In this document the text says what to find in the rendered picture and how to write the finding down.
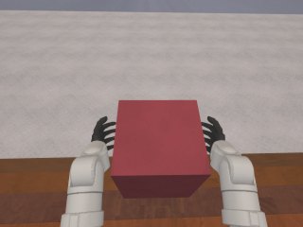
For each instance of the robot right hand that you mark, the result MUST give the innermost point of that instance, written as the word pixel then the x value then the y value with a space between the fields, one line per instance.
pixel 215 135

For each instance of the robot left hand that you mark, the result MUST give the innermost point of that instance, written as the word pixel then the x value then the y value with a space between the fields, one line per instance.
pixel 99 133

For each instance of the robot right forearm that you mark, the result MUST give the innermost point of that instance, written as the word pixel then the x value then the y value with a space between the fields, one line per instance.
pixel 238 185

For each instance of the robot left forearm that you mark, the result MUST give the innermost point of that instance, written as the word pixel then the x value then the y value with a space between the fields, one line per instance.
pixel 85 187

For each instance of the carton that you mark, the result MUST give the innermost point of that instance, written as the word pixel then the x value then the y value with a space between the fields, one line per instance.
pixel 159 149

